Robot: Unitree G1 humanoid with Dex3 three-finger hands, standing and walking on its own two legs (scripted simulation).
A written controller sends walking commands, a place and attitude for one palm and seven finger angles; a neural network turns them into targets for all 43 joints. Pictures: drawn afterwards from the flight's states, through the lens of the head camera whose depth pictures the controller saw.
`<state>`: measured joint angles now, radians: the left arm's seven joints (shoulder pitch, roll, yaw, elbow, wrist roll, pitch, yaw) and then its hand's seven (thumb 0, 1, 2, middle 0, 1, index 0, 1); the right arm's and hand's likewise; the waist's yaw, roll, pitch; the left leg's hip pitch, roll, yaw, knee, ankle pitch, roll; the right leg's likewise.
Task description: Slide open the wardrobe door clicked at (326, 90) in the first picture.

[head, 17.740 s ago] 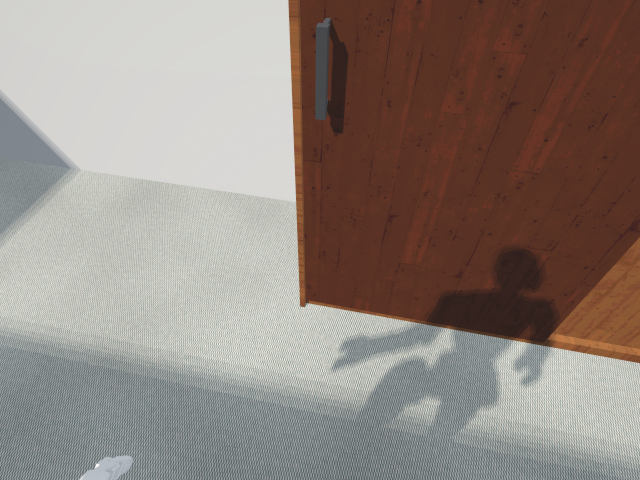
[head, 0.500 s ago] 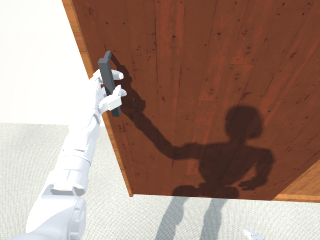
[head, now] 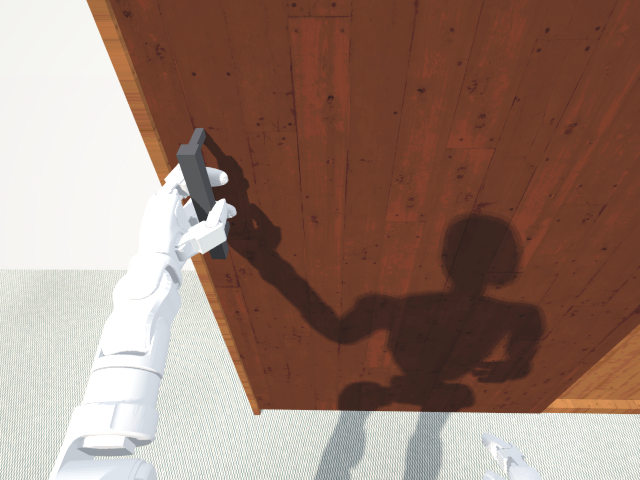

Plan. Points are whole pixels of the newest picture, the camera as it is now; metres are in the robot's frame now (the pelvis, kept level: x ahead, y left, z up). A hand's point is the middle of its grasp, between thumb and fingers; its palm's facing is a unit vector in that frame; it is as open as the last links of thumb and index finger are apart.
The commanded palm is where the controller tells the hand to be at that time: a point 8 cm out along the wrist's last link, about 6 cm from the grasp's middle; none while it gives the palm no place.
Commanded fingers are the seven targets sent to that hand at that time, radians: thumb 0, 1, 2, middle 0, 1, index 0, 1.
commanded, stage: tug the door sideways, standing still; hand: left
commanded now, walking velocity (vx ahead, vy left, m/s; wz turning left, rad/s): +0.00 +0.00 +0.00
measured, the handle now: (209, 197) +0.44 +0.16 +0.14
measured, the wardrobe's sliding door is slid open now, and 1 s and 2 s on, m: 0.00 0.00 0.02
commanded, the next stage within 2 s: step sideways, sliding the door along in 0.92 s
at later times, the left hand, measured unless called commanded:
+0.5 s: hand (220, 226) +0.38 +0.14 +0.15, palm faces +0.07 -1.00 -0.04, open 5.9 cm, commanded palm +0.35 +0.15 +0.15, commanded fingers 0.00 0.90 0.90 -0.45 -1.40 -0.45 -1.40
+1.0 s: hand (222, 227) +0.38 +0.13 +0.15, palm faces +0.09 -0.99 -0.06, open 6.0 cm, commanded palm +0.35 +0.13 +0.15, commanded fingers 0.00 0.90 0.90 -0.45 -1.40 -0.45 -1.40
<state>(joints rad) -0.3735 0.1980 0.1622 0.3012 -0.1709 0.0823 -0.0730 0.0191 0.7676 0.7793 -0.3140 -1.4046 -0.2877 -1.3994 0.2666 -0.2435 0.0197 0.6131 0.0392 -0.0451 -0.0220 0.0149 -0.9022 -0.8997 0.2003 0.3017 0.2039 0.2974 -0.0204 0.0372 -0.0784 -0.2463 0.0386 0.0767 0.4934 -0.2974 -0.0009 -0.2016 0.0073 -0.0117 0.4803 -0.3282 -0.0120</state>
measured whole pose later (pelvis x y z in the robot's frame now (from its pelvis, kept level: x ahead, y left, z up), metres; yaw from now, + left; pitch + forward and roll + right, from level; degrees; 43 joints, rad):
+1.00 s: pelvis -0.02 +0.01 -0.01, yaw +7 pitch +4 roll +0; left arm -0.59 0.11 -0.01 0.44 -0.12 0.10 0.07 0.01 0.78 0.82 -0.30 -1.37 -0.22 -1.40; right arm 0.24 -0.22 0.03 0.68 0.02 -0.07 -0.01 0.01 -0.90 -0.90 0.20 0.30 0.20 0.30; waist 0.03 0.04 -0.05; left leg -0.36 -0.02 -0.04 0.59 -0.31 0.00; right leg -0.24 -0.02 -0.06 0.55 -0.38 0.00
